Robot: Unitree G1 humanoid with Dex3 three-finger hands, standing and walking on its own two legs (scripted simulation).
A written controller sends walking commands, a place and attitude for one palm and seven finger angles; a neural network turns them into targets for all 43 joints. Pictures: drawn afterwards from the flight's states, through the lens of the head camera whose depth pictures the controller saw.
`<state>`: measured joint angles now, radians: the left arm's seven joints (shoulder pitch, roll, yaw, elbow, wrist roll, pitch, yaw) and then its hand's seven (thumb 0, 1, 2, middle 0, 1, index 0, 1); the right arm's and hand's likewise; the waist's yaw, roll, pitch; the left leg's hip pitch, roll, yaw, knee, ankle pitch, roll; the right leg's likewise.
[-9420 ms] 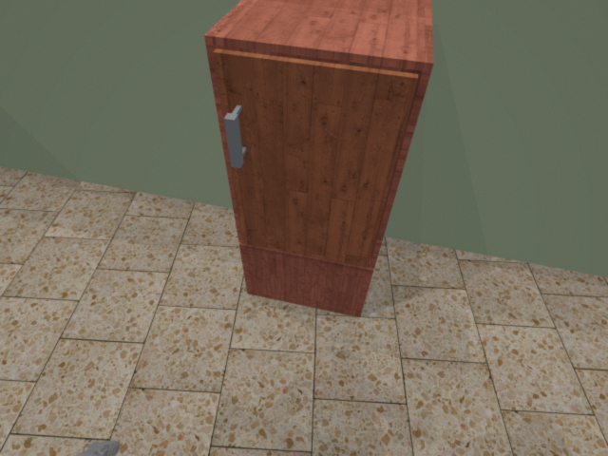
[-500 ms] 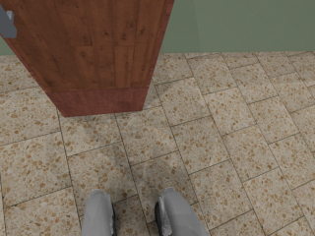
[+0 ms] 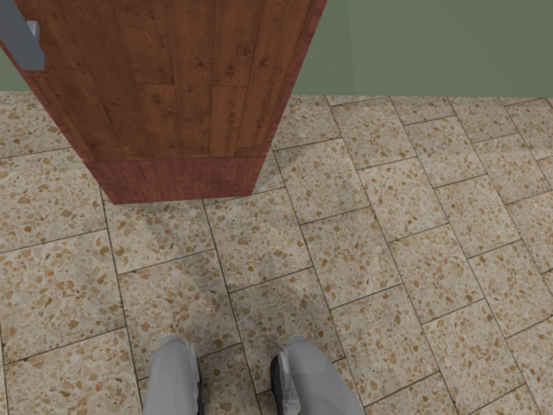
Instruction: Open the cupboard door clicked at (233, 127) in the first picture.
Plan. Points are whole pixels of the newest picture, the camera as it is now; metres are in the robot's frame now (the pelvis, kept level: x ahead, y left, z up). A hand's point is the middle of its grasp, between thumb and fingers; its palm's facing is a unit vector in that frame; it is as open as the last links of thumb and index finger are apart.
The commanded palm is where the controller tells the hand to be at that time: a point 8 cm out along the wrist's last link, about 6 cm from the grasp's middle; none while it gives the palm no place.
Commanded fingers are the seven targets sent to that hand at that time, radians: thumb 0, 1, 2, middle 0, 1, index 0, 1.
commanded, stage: move the hooked fingers beside the handle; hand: left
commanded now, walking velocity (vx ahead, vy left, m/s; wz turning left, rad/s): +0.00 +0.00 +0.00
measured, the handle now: (7, 3) +0.59 +0.26 +0.09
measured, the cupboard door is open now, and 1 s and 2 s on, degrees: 0 0 0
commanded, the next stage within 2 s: slide the fingers in behind the handle in 0.32 s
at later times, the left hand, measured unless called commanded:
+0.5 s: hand out of the picture +0.52 +0.31 +0.10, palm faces +0.06 -1.00 -0.02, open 14.0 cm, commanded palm +0.53 +0.33 +0.09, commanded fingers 0.00 -0.50 0.30 -0.30 -1.20 -0.30 -1.20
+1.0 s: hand out of the picture +0.53 +0.28 +0.10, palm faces +0.05 -1.00 -0.01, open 14.0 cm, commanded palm +0.52 +0.30 +0.09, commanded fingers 0.00 -0.50 0.30 -0.30 -1.20 -0.30 -1.20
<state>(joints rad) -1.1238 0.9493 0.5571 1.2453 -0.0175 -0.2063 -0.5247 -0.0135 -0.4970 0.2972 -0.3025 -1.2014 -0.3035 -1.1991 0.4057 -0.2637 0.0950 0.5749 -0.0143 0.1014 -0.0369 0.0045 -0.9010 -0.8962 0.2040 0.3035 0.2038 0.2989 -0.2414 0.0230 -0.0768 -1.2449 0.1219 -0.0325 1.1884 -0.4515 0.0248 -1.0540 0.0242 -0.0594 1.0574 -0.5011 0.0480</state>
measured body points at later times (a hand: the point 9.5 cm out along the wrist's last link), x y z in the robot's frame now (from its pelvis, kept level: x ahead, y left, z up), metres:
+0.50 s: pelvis -0.01 -0.01 -0.01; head +0.17 +0.04 +0.40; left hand +0.51 +0.37 +0.10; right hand +0.00 -0.28 -0.09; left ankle +0.04 +0.10 -0.64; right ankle -0.01 -0.17 -0.64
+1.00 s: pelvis -0.01 -0.01 +0.00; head +0.16 +0.03 +0.41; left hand +0.52 +0.33 +0.10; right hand -0.02 -0.28 -0.09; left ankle +0.04 +0.10 -0.64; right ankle -0.01 -0.17 -0.64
